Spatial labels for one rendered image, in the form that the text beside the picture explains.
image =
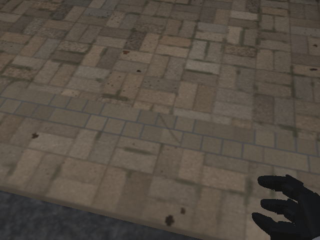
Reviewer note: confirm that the right robot hand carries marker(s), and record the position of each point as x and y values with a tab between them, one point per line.
304	215

